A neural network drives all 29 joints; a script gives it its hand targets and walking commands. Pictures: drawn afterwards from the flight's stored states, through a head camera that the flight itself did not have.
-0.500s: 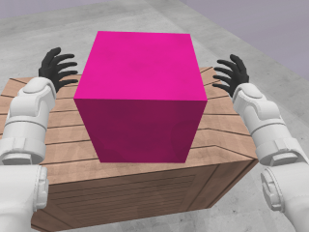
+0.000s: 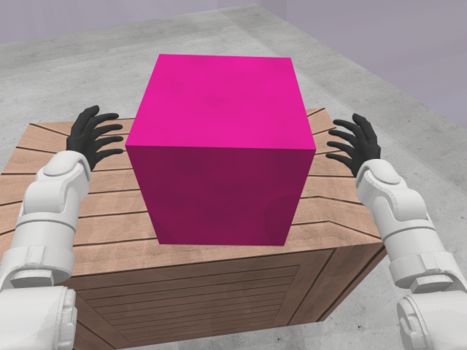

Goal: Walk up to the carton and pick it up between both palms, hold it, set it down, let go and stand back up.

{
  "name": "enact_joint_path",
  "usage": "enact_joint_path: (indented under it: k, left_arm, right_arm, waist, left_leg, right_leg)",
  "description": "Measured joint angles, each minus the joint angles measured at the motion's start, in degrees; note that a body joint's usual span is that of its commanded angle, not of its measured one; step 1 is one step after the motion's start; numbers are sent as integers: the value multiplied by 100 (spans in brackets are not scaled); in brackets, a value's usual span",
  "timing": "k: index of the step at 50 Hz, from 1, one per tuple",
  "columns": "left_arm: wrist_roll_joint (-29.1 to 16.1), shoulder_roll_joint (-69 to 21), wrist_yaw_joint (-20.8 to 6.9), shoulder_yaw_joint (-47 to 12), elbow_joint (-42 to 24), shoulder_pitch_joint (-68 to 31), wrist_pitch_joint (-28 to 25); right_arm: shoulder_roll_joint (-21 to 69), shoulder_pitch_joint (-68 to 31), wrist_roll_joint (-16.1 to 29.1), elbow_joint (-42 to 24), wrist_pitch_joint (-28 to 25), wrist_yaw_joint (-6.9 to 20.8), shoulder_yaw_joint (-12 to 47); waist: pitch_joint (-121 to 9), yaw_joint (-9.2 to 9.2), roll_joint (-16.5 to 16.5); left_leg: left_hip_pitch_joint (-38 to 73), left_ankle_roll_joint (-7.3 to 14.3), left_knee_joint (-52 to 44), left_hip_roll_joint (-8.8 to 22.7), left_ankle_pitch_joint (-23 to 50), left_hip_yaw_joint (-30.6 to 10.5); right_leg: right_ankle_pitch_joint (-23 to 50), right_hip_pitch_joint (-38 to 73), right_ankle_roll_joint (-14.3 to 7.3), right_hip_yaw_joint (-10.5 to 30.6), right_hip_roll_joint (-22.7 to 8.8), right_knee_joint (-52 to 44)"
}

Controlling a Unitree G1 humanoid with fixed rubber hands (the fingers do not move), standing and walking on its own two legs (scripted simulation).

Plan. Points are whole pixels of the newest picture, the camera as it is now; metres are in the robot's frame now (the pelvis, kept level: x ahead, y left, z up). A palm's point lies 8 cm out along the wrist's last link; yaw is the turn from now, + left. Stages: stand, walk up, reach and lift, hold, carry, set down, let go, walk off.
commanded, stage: set down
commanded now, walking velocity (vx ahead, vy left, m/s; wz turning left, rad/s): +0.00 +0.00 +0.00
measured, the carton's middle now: (223, 153) +0.50 +0.02 +0.04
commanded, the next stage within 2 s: none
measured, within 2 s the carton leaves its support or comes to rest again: neither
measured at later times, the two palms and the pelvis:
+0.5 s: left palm (83, 215) +0.32 +0.25 +0.08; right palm (364, 212) +0.31 -0.21 +0.08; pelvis +0.02 +0.00 +0.00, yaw +0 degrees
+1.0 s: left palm (78, 275) +0.25 +0.26 +0.02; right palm (361, 260) +0.25 -0.21 +0.02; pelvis +0.03 +0.00 +0.00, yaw -1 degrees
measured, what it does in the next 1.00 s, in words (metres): stands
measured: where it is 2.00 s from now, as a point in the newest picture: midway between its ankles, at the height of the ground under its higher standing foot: outside the picture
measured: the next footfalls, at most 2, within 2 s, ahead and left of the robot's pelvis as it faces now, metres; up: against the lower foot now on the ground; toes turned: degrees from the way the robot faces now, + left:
none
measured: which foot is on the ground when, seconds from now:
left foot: down 0.00-1.00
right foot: down 0.00-1.00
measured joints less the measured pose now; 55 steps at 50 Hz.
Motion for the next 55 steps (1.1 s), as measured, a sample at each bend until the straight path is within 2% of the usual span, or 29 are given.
enact_joint_path:
  k: [6, 10, 18, 25, 29, 36, 42, 44, 55]
  left_arm:
    - [201, -250, -25, 187, -853, 943, -42]
    - [117, -266, 38, 190, -1428, 1565, -121]
    - [33, -345, 12, 105, -2071, 2415, -381]
    - [127, -488, -118, 165, -2235, 2936, -780]
    - [155, -450, -109, 154, -2018, 3018, -949]
    - [187, -477, -220, 184, -2105, 3592, -1417]
    - [93, -528, -127, 9, -2120, 4080, -1822]
    - [57, -542, -135, -25, -2188, 4299, -2044]
    - [125, -549, -75, -174, -2167, 4984, -2780]
  right_arm:
    - [175, 904, -104, -622, -235, -43, -8]
    - [309, 1496, -266, -1113, -352, -44, -218]
    - [299, 2236, -443, -1740, -574, -26, -283]
    - [405, 2874, -472, -2062, -861, -38, -95]
    - [562, 3094, -562, -2034, -901, -40, -103]
    - [723, 3703, -715, -2280, -1254, -102, 12]
    - [852, 4126, -896, -2403, -1403, -35, -72]
    - [872, 4245, -941, -2444, -1545, -8, -52]
    - [957, 4768, -1028, -2032, -2185, 122, 99]
  waist:
    - [195, 123, 24]
    - [245, 176, 70]
    - [237, 243, 172]
    - [199, 300, 106]
    - [156, 349, 70]
    - [233, 360, 67]
    - [242, 437, 113]
    - [263, 408, 123]
    - [339, 450, 112]
  left_leg:
    - [243, -1, -11, 4, -77, 44]
    - [227, 1, 43, -12, -132, 24]
    - [246, 0, -2, -28, -155, 6]
    - [499, -24, -93, -6, -188, 43]
    - [542, -40, -78, 10, -218, 54]
    - [595, -54, -103, 14, -211, 27]
    - [487, -37, -37, 1, -243, 61]
    - [464, -28, -18, -10, -252, 51]
    - [455, -5, 115, -20, -381, 109]
  right_leg:
    - [-26, 260, 9, 42, -3, -80]
    - [-83, 264, 13, 20, -17, -44]
    - [-87, 314, 11, -1, -32, -141]
    - [-131, 526, -12, 35, -15, -182]
    - [-178, 543, -38, 46, 1, -122]
    - [-163, 623, -46, 20, 7, -183]
    - [-199, 494, -36, 52, -9, -93]
    - [-206, 485, -28, 41, -19, -92]
    - [-269, 497, 0, 99, -36, -46]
